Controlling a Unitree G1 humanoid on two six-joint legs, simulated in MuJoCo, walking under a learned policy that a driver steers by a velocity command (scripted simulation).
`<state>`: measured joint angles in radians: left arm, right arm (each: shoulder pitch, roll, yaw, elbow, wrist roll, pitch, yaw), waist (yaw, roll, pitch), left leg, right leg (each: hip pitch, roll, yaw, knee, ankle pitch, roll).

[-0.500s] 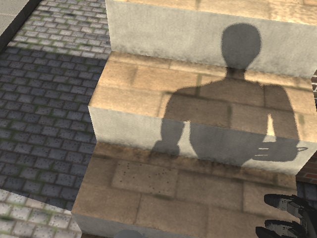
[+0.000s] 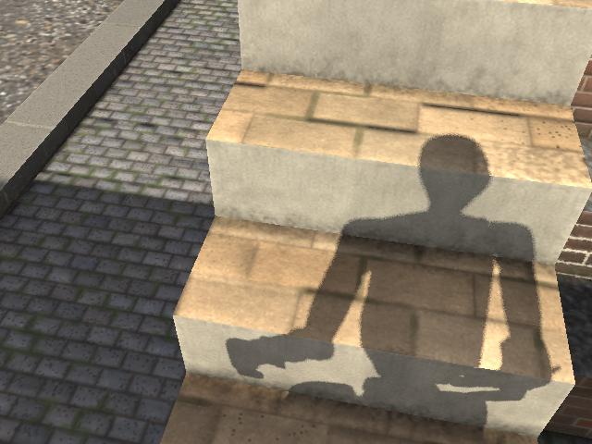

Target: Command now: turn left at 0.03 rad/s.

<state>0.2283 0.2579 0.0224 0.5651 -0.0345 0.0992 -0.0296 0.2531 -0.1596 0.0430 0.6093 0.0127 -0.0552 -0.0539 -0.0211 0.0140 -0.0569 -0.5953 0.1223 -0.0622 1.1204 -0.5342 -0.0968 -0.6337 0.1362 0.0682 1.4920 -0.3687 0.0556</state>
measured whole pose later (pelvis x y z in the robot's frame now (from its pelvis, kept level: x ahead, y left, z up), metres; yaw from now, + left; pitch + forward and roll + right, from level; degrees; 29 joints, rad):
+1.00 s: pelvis +0.06 -0.09 +0.08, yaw -1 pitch -4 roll +0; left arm 0.42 0.13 -0.01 0.97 -0.03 -0.08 0.00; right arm 0.27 -0.11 0.02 0.73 0.05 0.01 0.01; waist -0.03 -0.02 -0.06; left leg -0.67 -0.04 -0.06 1.28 -0.19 0.03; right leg -0.13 -0.04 -0.05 0.52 -0.33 -0.01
